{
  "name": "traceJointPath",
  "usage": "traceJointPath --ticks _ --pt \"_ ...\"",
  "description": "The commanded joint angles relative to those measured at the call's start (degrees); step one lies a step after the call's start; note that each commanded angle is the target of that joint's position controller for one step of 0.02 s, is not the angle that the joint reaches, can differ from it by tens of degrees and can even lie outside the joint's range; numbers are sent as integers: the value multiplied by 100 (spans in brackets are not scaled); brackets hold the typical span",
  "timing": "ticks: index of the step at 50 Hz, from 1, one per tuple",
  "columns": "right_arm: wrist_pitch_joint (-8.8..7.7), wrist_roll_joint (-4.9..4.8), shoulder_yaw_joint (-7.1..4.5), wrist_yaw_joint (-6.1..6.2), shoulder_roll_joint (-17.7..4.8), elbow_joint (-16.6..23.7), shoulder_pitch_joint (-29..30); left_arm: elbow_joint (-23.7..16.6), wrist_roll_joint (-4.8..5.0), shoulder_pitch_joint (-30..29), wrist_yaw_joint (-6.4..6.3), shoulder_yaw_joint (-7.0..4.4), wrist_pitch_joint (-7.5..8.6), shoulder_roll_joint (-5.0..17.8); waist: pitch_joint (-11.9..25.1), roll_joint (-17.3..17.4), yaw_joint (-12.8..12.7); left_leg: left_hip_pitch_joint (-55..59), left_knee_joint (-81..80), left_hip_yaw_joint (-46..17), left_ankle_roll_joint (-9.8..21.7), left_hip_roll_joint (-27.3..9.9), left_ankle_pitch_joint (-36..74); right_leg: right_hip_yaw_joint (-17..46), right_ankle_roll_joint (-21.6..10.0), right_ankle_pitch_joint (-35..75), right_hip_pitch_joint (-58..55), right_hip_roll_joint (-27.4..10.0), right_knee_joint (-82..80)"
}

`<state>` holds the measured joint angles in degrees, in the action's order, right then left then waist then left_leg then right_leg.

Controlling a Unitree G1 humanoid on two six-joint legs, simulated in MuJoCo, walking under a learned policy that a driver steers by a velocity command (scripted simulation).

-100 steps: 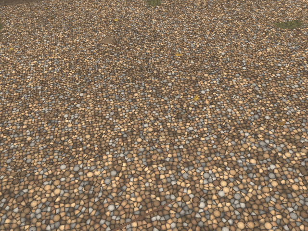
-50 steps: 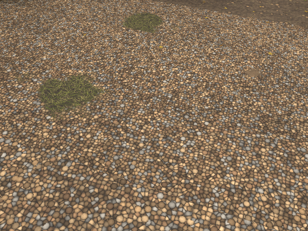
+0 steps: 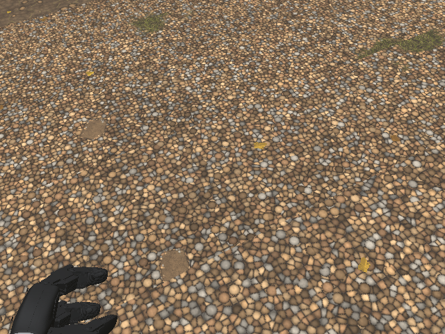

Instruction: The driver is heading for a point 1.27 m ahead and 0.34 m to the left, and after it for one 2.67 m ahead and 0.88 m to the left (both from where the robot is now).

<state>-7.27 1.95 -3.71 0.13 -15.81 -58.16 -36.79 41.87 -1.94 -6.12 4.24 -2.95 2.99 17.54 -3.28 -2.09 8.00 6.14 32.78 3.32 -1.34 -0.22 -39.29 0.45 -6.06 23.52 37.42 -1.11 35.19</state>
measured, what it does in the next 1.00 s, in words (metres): goes down, turning left: right foot 0.17 m lower, then left foot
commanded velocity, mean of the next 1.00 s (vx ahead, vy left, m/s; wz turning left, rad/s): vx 1.00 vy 0.00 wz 0.53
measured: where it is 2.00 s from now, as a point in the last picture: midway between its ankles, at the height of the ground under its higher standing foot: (59, 138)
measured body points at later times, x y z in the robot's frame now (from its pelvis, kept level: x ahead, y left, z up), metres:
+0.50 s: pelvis +0.50 +0.02 -0.15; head +0.51 +0.03 +0.30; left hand +0.48 +0.29 -0.29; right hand +0.64 -0.24 -0.27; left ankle +0.56 +0.06 -0.85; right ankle +0.31 -0.11 -0.71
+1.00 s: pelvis +0.99 +0.08 -0.29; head +1.01 +0.10 +0.16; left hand +0.94 +0.36 -0.42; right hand +1.16 -0.17 -0.42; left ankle +0.77 +0.09 -0.79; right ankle +1.03 -0.03 -1.02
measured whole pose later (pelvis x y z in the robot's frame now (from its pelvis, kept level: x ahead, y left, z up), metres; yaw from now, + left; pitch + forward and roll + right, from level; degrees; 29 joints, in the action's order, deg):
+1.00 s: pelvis +0.99 +0.08 -0.29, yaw +33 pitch +3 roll -2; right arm -0.8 0.0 -4.4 3.3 -19.1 -50.6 -20.7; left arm 48.5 -3.7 12.7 0.3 -2.7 6.1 13.7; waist -0.5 2.6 2.3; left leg -26.1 100.6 -6.1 8.5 3.3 -32.6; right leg -4.1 -1.7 -16.3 16.1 1.7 31.1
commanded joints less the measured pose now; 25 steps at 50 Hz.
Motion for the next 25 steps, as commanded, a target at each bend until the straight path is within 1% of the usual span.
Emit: traceJointPath --ticks 1,2,3,4,5,6,7,8,9,10,11,12,13,14,15,16,17,18,19,20,21,22,23,24,25 --pt "115 -40 -62 94 -664 280 577 358 -154 1058 -146 -21 -23 298 41 62 -937 -1736 635 -54 846 -487 3250 -644 59 231 -2936 125 -421" --pt "221 14 -59 163 -679 150 414 626 -259 1841 -283 -34 -19 351 229 183 -1189 -1427 1965 -98 868 -454 4251 -585 -3 53 -3375 53 -926" --pt "393 7 -87 263 -680 32 388 874 -314 2610 -418 -69 -33 417 347 315 -1578 -1316 3700 -159 851 -463 5070 -298 -95 -61 -3789 -202 -1713" --pt "495 -118 -223 265 -945 203 1071 1088 -313 3481 -467 -191 -35 624 530 -66 -2266 -2100 6442 26 734 73 3460 293 -557 304 -4714 -689 -2558" --pt "463 -30 -163 227 -520 596 1560 1317 -154 3794 -383 -263 -36 1110 406 -589 -2041 -3936 7828 -373 829 538 -337 220 -272 1432 -5584 -941 -1184" --pt "288 -307 -5 234 -92 803 417 1283 -128 3894 -363 -236 71 1247 1263 -1278 -1170 -5623 7425 -1396 988 271 -348 861 -244 3866 -7524 -1710 1004" --pt "191 -309 -3 240 -349 647 516 1217 -27 3744 -368 -248 101 966 1595 -563 -1365 -6117 6386 -1290 1076 -92 677 1132 -190 2121 -7521 -1730 372" --pt "176 -161 -11 249 -359 802 1012 1325 -8 3508 -484 -367 113 1113 1510 -880 -1309 -6845 6263 -1070 985 -164 1341 2231 -966 -1387 -7014 -2079 -483" --pt "259 77 -48 136 -514 791 1555 1226 5 2853 -514 -163 150 501 990 350 -946 -6046 5220 -831 683 -490 1929 2204 -934 -2921 -5326 -1638 -1360" --pt "334 193 -55 50 -440 885 1730 1248 -13 2822 -556 -117 232 488 512 -117 -790 -5627 4899 -1027 423 -550 1924 2705 -1300 -2360 -4203 -1996 -1365" --pt "433 174 -31 -17 -381 874 1929 1338 -54 2842 -546 -48 312 236 -55 292 -644 -5441 4466 -1205 236 -711 1888 2478 -1273 -1909 -3265 -2001 -1428" --pt "474 90 17 -101 -211 1077 2286 1344 -12 2726 -550 -29 390 170 -509 292 -491 -5126 3620 -1236 171 -828 2223 1947 -1064 -1890 -2388 -1786 -1713" --pt "480 36 88 -172 -57 1193 2544 1295 -36 2446 -555 -39 440 221 -600 59 -344 -4590 2941 -1073 196 -874 2750 1594 -909 -2188 -1685 -1582 -1998" --pt "453 9 126 -222 -40 1271 2648 1238 20 2190 -562 -31 488 220 -717 -87 -190 -4020 2201 -860 324 -862 3378 963 -715 -2089 -1295 -1314 -2120" --pt "431 -27 146 -259 -42 1231 2685 1213 74 2200 -536 -33 509 243 -560 -167 -243 -3238 1837 -318 478 -642 3742 449 -529 -1829 -1094 -1062 -2259" --pt "429 -111 154 -281 -54 1202 2682 1224 133 2324 -489 -47 522 288 -478 -212 -290 -2605 1693 -23 643 -462 3930 167 -454 -1612 -1040 -996 -2450" --pt "442 -105 97 -309 -256 1227 2923 1233 209 2370 -458 -64 519 421 -712 109 -353 -2467 1282 107 819 -290 3887 -115 -313 -921 -1280 -945 -2593" --pt "476 -22 57 -328 -315 1159 2881 1316 227 2625 -460 -83 502 505 -520 161 -406 -1987 1395 455 954 126 3891 -515 -121 799 -1726 -870 -2217" --pt "485 -26 5 -329 -407 1028 2434 1320 173 2711 -499 -120 437 697 -213 -43 -178 -1690 1272 564 1088 395 3505 -783 12 2210 -2354 -872 -1380" --pt "495 -43 -140 -342 -644 616 1113 1178 100 2382 -555 -146 374 787 460 -201 530 -365 1683 816 1204 759 3748 -992 104 3322 -2177 -862 269" --pt "570 -118 -333 -287 -972 170 -487 1076 125 1782 -599 -215 330 1064 1104 -175 1536 1111 1468 304 1535 551 3366 -1090 275 2322 -1409 -607 2819" --pt "656 -194 -384 -246 -1272 147 -392 1101 0 2186 -533 -93 300 305 1158 1663 971 1469 825 -1301 1995 -263 2005 -1116 420 -4946 -197 504 6076" --pt "636 -190 -274 -274 -1372 586 554 479 130 2753 -513 -6 358 130 1869 2190 -114 2135 -850 -4883 2739 -1588 1721 127 465 -5495 1173 590 6319" --pt "631 -164 -314 -164 -1164 719 906 332 51 1952 -505 -19 446 461 752 1024 91 1151 -1795 -5115 2706 -1492 1622 219 436 -4822 1569 331 5541" --pt "622 -107 -313 -82 -1075 714 1220 348 52 1850 -474 -49 438 505 79 286 -256 207 -1629 -4570 2561 -1437 1572 399 394 -4423 1305 -36 4756"
Keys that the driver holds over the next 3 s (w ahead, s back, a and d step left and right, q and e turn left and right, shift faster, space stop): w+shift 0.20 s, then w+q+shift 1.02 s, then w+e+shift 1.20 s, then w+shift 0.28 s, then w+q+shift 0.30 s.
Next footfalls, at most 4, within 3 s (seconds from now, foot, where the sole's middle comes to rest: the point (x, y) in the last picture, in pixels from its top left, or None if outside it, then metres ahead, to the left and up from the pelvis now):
0.08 right None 0.22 -0.08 -0.89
0.42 left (188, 301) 0.60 0.07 -0.89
0.90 right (200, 207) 1.07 -0.01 -1.06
1.26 left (118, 180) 1.26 0.34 -1.06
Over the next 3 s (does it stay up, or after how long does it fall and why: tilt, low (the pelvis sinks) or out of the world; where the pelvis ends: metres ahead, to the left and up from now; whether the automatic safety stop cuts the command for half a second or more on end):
stays up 2.66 0.86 -0.64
